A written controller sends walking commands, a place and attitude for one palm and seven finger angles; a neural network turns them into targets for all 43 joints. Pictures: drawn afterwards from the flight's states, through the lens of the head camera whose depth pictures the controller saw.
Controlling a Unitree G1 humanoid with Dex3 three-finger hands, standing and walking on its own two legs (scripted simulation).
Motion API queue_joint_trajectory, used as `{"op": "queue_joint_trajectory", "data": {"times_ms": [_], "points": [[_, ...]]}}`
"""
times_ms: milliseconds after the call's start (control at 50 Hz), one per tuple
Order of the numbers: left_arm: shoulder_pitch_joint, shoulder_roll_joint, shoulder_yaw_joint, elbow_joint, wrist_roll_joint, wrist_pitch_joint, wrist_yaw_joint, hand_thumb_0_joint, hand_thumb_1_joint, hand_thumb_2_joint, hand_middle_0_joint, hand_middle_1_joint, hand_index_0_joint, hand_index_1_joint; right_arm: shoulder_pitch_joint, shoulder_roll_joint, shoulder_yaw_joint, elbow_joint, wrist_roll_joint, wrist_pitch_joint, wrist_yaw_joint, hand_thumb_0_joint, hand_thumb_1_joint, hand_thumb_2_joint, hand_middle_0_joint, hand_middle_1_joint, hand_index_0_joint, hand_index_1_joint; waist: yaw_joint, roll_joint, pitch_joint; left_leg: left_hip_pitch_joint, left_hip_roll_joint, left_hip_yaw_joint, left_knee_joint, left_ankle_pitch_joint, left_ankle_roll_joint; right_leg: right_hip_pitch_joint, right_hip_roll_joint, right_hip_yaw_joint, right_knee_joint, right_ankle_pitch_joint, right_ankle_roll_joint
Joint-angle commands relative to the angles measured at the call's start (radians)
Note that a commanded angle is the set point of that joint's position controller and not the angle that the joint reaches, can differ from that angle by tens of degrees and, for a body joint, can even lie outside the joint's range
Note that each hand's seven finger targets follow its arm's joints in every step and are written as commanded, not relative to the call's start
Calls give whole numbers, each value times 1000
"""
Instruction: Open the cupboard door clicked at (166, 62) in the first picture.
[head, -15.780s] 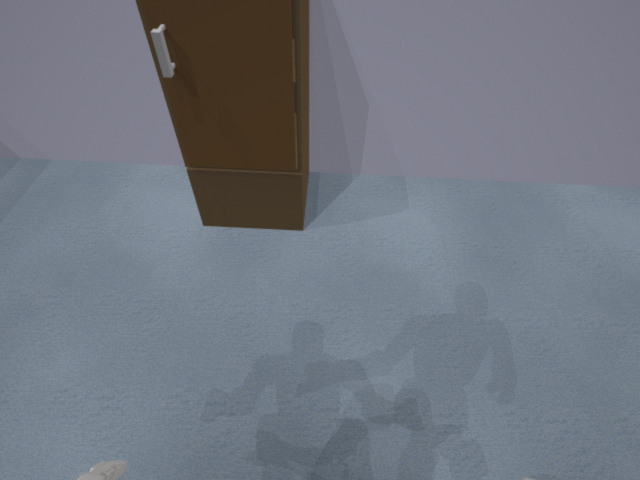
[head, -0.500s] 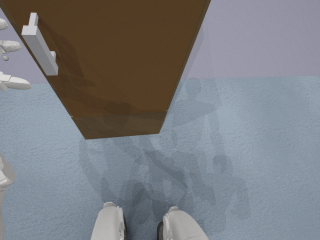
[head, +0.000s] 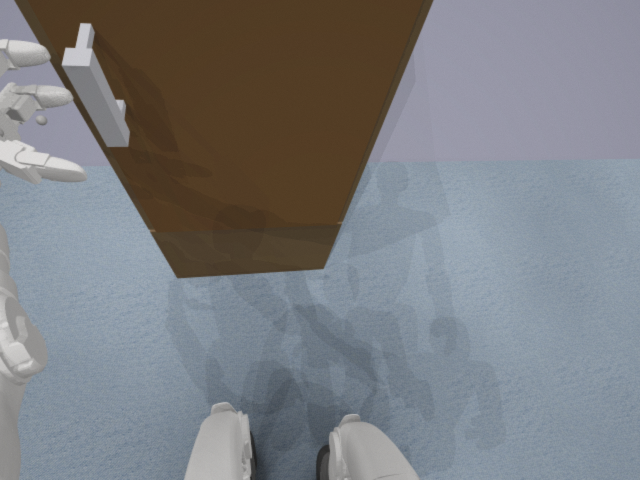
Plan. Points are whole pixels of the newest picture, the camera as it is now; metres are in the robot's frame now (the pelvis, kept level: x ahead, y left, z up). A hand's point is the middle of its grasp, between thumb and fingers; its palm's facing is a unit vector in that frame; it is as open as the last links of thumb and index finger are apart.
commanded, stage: slide the fingers in behind the handle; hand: left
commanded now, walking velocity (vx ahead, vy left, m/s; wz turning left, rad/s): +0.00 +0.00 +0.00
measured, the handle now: (102, 88) +0.55 +0.23 +0.08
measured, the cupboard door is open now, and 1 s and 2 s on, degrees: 0 0 0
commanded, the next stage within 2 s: move the hooked fingers beside the handle in 1.34 s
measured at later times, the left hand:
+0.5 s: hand (56, 117) +0.51 +0.26 +0.08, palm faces +0.08 -1.00 +0.01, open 14.1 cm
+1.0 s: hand (71, 124) +0.50 +0.25 +0.08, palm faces +0.14 -0.99 +0.01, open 14.8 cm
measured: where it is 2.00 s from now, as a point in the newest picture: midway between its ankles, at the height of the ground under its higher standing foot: outside the picture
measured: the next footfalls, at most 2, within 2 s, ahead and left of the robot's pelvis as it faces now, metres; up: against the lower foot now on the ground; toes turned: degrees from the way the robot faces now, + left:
none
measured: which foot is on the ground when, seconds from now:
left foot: down 0.00-1.00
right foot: down 0.00-1.00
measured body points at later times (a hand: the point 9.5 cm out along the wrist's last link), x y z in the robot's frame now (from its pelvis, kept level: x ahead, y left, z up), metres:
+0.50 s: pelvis +0.00 +0.00 +0.00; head +0.14 +0.04 +0.43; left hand +0.50 +0.32 +0.09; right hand +0.01 -0.27 -0.10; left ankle +0.05 +0.09 -0.65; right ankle -0.01 -0.12 -0.65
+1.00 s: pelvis +0.01 +0.00 +0.00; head +0.14 +0.04 +0.43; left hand +0.48 +0.30 +0.09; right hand +0.03 -0.27 -0.11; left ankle +0.05 +0.10 -0.65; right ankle -0.01 -0.12 -0.65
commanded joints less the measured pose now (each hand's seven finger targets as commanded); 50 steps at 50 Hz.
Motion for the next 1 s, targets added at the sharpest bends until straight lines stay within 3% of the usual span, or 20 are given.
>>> {"op": "queue_joint_trajectory", "data": {"times_ms": [0,20,60,140,160,220,240,280,300,360,400,480,540,600,660,700,800,820,880,980], "points": [[-441,299,40,-231,-13,-80,44,0,-500,300,-300,-1200,-300,-1200,190,-201,-78,-35,-3,-22,-18,0,-900,-900,200,300,200,300,-9,206,-477,618,-31,-110,-108,313,-2,-45,30,53,-134,233,-9],[-430,322,60,-238,-7,-86,51,0,-500,300,-300,-1200,-300,-1200,191,-204,-80,-37,-5,-22,-17,0,-900,-900,200,300,200,300,1,211,-510,624,-29,-111,-107,320,-6,-33,29,53,-130,237,-8],[-420,291,37,-222,-2,-89,58,0,-500,300,-300,-1200,-300,-1200,186,-197,-78,-37,-4,-21,-13,0,-900,-900,200,300,200,300,-2,218,-482,621,-30,-108,-109,320,-8,-34,29,51,-132,240,-8],[-399,267,31,-254,-9,-95,60,0,-500,300,-300,-1200,-300,-1200,191,-196,-82,-40,-5,-16,-8,0,-900,-900,200,300,200,300,3,204,-515,642,-31,-103,-111,365,-6,-2,31,53,-134,285,-6],[-390,233,8,-245,-10,-92,57,0,-500,300,-300,-1200,-300,-1200,189,-192,-84,-40,-3,-16,-7,0,-900,-900,200,300,200,300,-4,191,-505,631,-33,-99,-110,353,-5,-2,32,52,-139,282,-5],[-389,214,2,-241,-20,-96,56,0,-500,300,-300,-1200,-300,-1200,189,-193,-85,-31,-2,-16,-7,0,-900,-900,200,300,200,300,-7,201,-491,640,-33,-101,-115,348,-6,-19,32,51,-141,274,-7],[-383,203,-2,-216,-20,-90,56,0,-500,300,-300,-1200,-300,-1200,188,-192,-85,-26,-3,-16,-7,0,-900,-900,200,300,200,300,-14,171,-455,616,-33,-99,-115,323,-4,-24,31,50,-148,260,-5],[-398,220,-2,-204,-19,-85,59,0,-500,300,-300,-1200,-300,-1200,190,-196,-82,-26,-1,-16,-10,0,-900,-900,200,300,200,300,-17,150,-439,569,-36,-94,-117,289,1,-3,29,57,-150,248,-3],[-419,213,-6,-212,-17,-92,62,0,-500,300,-300,-1200,-300,-1200,191,-192,-82,-23,-3,-19,-11,0,-900,-900,200,300,200,300,-18,177,-445,579,-37,-94,-110,297,1,-17,28,59,-143,250,-7],[-419,164,-38,-244,-13,-98,67,0,-500,300,-300,-1200,-300,-1200,198,-188,-90,-15,-7,-22,-8,0,-900,-900,200,300,200,300,-15,225,-490,663,-32,-107,-115,348,-8,-47,27,50,-141,262,-10],[-410,123,-58,-252,-19,-101,70,0,-500,300,-300,-1200,-300,-1200,203,-185,-93,-12,-10,-23,-4,0,-900,-900,200,300,200,300,-22,207,-503,685,-31,-113,-111,377,-7,-56,30,46,-137,276,-12],[-451,100,-90,-218,-15,-85,77,0,-500,300,-300,-1200,-300,-1200,192,-187,-89,-2,-6,-24,-4,0,-900,-900,200,300,200,300,-42,176,-435,618,-35,-109,-115,295,-3,-59,27,49,-149,238,-7],[-436,70,-101,-247,-10,-93,88,0,-500,300,-300,-1200,-300,-1200,198,-182,-95,2,-10,-27,0,0,-900,-900,200,300,200,300,-26,224,-501,689,-35,-116,-112,346,-10,-72,27,45,-142,255,-12],[-467,6,-142,-262,-18,-94,97,0,-500,300,-300,-1200,-300,-1200,196,-175,-95,12,-15,-32,5,0,-900,-900,200,300,200,300,-46,219,-468,701,-34,-125,-114,348,-9,-94,27,38,-144,252,-14],[-452,8,-139,-284,-15,-99,106,0,-500,300,-300,-1200,-300,-1200,191,-178,-99,11,-14,-32,9,0,-900,-900,200,300,200,300,-30,212,-500,715,-35,-129,-120,351,-13,-78,28,36,-143,254,-16],[-474,-36,-169,-280,-16,-103,113,0,-500,300,-300,-1200,-300,-1200,191,-172,-99,18,-16,-36,10,0,-900,-900,200,300,200,300,-48,202,-468,713,-36,-132,-118,342,-10,-95,28,34,-145,248,-17],[-503,-86,-206,-313,-12,-117,136,0,-500,300,-300,-1200,-300,-1200,186,-167,-103,28,-20,-45,18,0,-900,-900,200,300,200,300,-45,235,-484,741,-39,-136,-123,338,-15,-102,26,33,-145,243,-21],[-494,-92,-212,-311,-6,-118,140,0,-500,300,-300,-1200,-300,-1200,186,-170,-106,28,-18,-44,18,0,-900,-900,200,300,200,300,-49,212,-497,753,-36,-142,-125,346,-17,-106,27,32,-146,246,-19],[-518,-161,-268,-310,-1,-120,154,0,-500,300,-300,-1200,-300,-1200,177,-162,-106,35,-20,-50,24,0,-900,-900,200,300,200,300,-59,228,-471,755,-38,-148,-128,321,-20,-128,25,28,-144,231,-20],[-539,-164,-275,-287,11,-126,176,0,-500,300,-300,-1200,-300,-1200,177,-165,-108,46,-22,-56,26,0,-900,-900,200,300,200,300,-65,203,-457,725,-43,-147,-127,281,-18,-126,22,33,-147,217,-20]]}}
